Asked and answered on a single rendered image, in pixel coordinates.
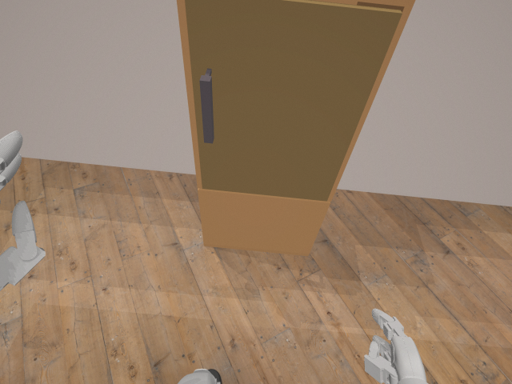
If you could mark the robot left hand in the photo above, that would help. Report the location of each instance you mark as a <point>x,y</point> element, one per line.
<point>16,263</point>

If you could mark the robot right hand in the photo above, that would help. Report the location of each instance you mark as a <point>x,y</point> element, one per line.
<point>400,359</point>

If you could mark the cupboard door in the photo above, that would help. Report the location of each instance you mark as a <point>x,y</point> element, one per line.
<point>290,80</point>

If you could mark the left robot shin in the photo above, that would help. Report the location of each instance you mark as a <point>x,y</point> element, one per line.
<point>203,370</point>

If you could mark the handle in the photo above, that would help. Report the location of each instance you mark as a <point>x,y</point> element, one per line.
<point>207,106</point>

